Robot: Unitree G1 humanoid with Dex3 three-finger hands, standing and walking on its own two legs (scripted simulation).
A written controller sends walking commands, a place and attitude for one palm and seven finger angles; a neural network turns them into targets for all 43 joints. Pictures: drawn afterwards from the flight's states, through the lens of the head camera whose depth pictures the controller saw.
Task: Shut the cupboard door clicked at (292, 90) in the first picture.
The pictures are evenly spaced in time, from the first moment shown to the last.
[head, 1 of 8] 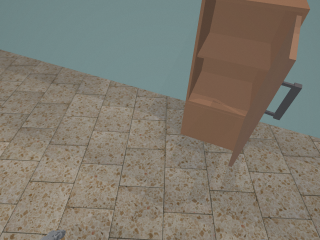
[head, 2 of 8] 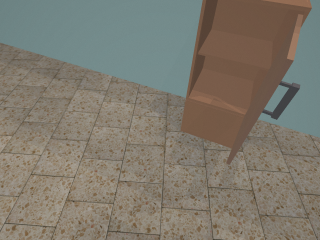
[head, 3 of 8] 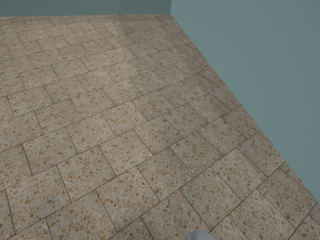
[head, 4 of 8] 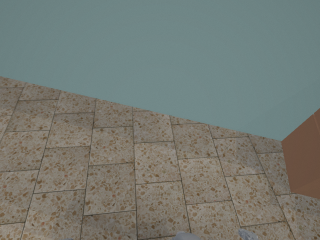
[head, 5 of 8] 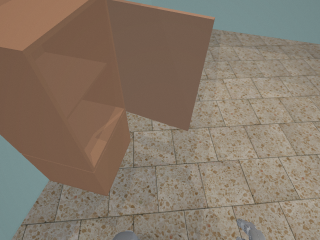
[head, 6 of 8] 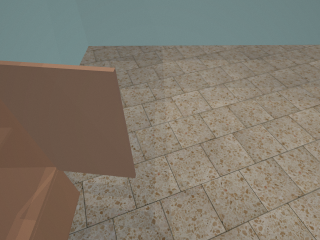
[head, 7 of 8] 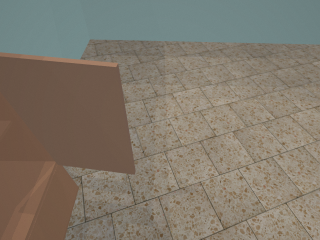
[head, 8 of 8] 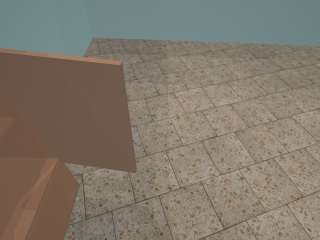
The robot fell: no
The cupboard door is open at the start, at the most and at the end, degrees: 83 83 83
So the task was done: no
